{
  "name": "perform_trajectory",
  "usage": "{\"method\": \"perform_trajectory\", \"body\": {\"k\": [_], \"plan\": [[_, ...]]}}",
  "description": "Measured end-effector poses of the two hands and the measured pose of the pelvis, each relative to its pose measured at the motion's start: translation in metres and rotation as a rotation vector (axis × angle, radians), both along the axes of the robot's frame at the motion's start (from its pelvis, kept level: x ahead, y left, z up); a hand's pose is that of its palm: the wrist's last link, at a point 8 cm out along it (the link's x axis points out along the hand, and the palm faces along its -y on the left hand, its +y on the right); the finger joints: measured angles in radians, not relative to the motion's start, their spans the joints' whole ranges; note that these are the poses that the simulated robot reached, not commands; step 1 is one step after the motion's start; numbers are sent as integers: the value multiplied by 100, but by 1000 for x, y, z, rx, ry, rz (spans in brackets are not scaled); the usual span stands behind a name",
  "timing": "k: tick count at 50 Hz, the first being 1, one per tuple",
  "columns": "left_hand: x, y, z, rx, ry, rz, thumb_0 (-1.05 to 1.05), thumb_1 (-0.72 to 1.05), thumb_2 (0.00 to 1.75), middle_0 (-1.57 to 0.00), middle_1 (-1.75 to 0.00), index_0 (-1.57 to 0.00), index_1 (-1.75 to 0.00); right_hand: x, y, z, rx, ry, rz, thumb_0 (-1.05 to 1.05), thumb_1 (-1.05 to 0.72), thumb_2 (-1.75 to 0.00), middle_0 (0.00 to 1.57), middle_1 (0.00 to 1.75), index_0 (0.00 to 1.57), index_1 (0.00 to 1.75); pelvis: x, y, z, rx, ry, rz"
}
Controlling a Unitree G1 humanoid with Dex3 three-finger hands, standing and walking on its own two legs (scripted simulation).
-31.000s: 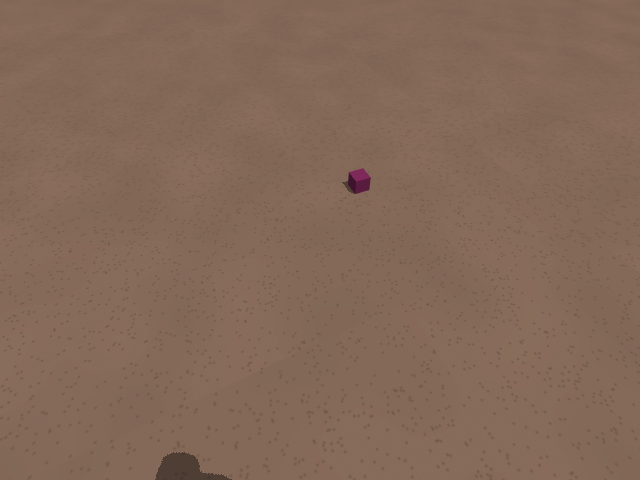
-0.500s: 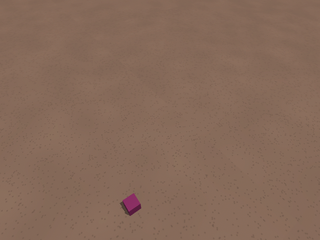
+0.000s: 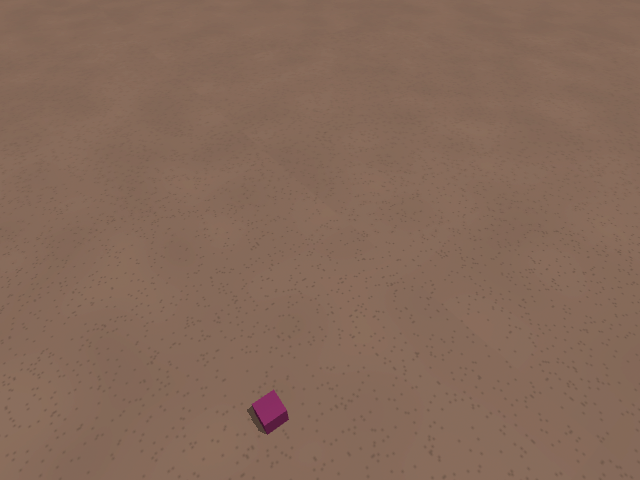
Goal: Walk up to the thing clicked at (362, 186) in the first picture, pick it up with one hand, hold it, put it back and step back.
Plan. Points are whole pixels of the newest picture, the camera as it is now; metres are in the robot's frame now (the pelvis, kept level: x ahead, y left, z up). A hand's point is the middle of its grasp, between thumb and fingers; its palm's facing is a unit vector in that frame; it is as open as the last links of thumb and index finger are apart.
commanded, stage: stand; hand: left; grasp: from above
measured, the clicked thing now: (270, 412) +0.49 +0.20 -0.74
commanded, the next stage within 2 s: step back in 1.52 s
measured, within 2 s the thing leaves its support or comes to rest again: neither
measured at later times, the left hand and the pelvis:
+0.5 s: hand out of the picture +0.08 +0.23 -0.16, palm faces +0.00 -0.94 -0.34, open 7.4 cm; pelvis +0.02 -0.01 +0.00, yaw +0 degrees
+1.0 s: hand out of the picture +0.11 +0.23 -0.15, palm faces +0.00 -0.94 -0.34, open 7.4 cm; pelvis +0.03 -0.02 +0.00, yaw +0 degrees
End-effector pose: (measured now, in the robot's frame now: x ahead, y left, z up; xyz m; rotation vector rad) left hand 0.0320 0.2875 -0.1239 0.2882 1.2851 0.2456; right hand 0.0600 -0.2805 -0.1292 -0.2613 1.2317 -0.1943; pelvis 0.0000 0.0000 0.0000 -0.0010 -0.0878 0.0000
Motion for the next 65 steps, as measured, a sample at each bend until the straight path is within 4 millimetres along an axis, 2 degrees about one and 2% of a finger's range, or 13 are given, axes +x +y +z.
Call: {"method": "perform_trajectory", "body": {"k": [7,16,29,38,49,65], "plan": [[2,-6,-1,-7,10,-8,1,90,90,-20,-30,-20,-30,-7,-9,1,-7,25,-7,1,-91,-90,20,30,20,30,1,-5,0,-2,6,0],[19,-10,-1,-12,5,-20,1,90,90,-21,-30,-20,-30,-9,-14,1,-12,54,-13,1,-91,-90,20,30,20,30,8,-9,1,-1,20,-4],[55,-14,6,-5,-36,-38,1,90,90,-20,-30,-20,-30,17,-16,1,-4,25,-3,1,-91,-90,20,30,21,30,22,-13,3,2,32,-8],[71,-15,9,0,-59,-41,1,90,90,-20,-30,-20,-30,33,-22,3,-10,8,4,0,-91,-90,20,30,21,30,29,-16,3,3,37,-7],[74,-18,8,-3,-62,-47,1,90,90,-21,-30,-20,-30,40,-28,8,-22,-5,4,0,-91,-90,20,30,21,30,31,-19,4,1,36,-7],[65,-17,9,1,-50,-51,1,90,90,-20,-30,-20,-30,30,-31,7,-19,7,1,1,-91,-90,20,30,21,30,27,-22,4,2,33,-9]]}}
